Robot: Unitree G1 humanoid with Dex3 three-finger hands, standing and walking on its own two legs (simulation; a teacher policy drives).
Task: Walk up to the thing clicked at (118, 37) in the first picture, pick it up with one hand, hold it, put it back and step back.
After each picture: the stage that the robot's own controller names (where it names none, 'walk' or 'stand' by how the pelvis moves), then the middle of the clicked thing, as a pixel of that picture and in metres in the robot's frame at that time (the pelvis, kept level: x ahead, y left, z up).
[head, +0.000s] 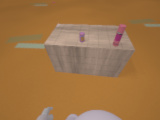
stand; (118, 36) +0.94 -0.27 -0.01
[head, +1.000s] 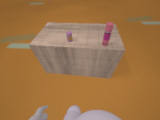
walk; (107, 35) +0.86 -0.09 +0.03
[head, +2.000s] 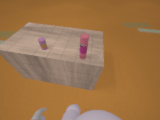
walk; (83, 47) +0.61 +0.15 +0.02
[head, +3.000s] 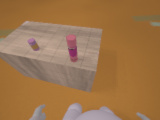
stand; (72, 50) +0.52 +0.20 +0.03
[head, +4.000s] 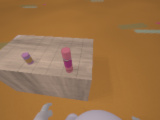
stand; (67, 61) +0.47 +0.22 +0.00
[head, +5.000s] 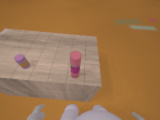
walk; (75, 66) +0.38 +0.14 +0.01
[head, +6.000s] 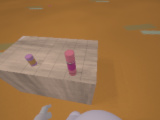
stand; (71, 64) +0.44 +0.19 +0.01
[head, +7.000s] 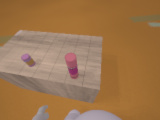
stand; (72, 67) +0.38 +0.15 +0.01
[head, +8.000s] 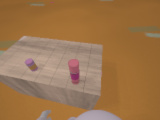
stand; (74, 73) +0.36 +0.14 -0.01
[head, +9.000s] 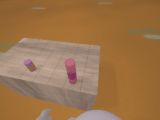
stand; (71, 73) +0.37 +0.17 -0.01
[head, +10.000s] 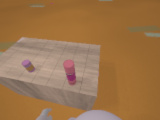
stand; (70, 74) +0.36 +0.17 -0.01
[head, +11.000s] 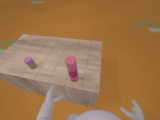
rise first; (72, 70) +0.37 +0.16 -0.01
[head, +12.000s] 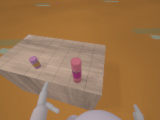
go down; (76, 71) +0.37 +0.14 -0.01
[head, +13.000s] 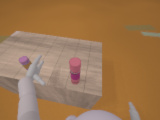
go down; (75, 72) +0.36 +0.12 +0.01
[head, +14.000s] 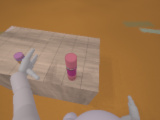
approach; (71, 68) +0.37 +0.13 +0.02
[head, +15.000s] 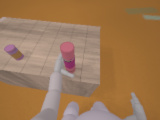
close; (69, 60) +0.39 +0.14 +0.07
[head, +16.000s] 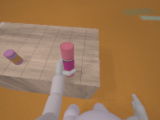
lift; (68, 62) +0.39 +0.14 +0.07
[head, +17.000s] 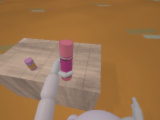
lift; (66, 62) +0.33 +0.16 +0.18
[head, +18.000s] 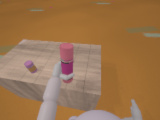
hold; (67, 65) +0.33 +0.16 +0.15
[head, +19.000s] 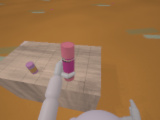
hold; (68, 63) +0.33 +0.15 +0.16
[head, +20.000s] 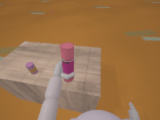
hold; (68, 64) +0.33 +0.16 +0.16
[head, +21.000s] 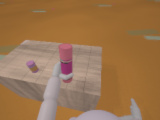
crouch; (66, 65) +0.33 +0.17 +0.15
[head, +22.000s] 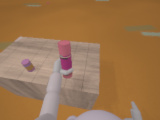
lower; (66, 61) +0.37 +0.18 +0.13
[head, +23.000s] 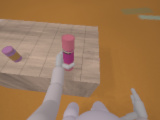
lower; (68, 55) +0.44 +0.14 +0.08
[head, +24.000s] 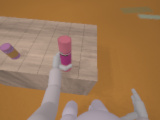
lower; (65, 56) +0.42 +0.15 +0.08
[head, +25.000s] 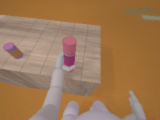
lower; (69, 57) +0.41 +0.14 +0.08
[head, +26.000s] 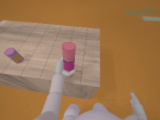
lower; (69, 62) +0.39 +0.14 +0.07
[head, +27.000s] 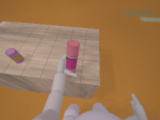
withdraw; (71, 60) +0.40 +0.12 +0.07
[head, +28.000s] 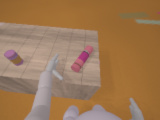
sink last; (82, 57) +0.51 +0.05 -0.03
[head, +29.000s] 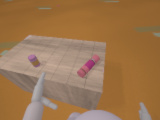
sink last; (88, 65) +0.50 +0.06 -0.05
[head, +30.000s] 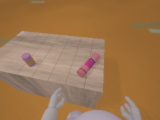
stand; (88, 64) +0.49 +0.04 -0.04
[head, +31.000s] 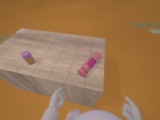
stand; (89, 63) +0.49 +0.04 -0.03
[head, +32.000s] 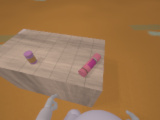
stand; (90, 64) +0.49 +0.03 -0.05
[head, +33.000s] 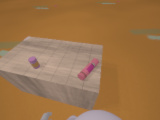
stand; (88, 68) +0.50 +0.04 -0.10
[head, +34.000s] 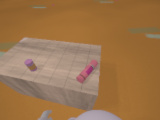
stand; (87, 70) +0.47 +0.05 -0.10
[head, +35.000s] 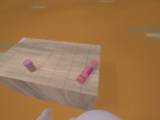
stand; (87, 71) +0.46 +0.05 -0.10
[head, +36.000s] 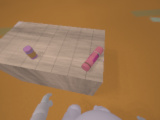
walk; (92, 58) +0.52 +0.01 -0.08
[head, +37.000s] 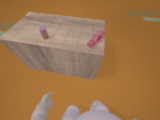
walk; (96, 38) +0.79 -0.02 -0.08
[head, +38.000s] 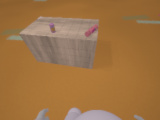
stand; (91, 30) +1.12 +0.06 -0.08
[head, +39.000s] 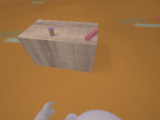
stand; (91, 34) +1.07 +0.03 -0.09
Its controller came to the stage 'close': yes
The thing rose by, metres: 0.18
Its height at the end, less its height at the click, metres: -0.09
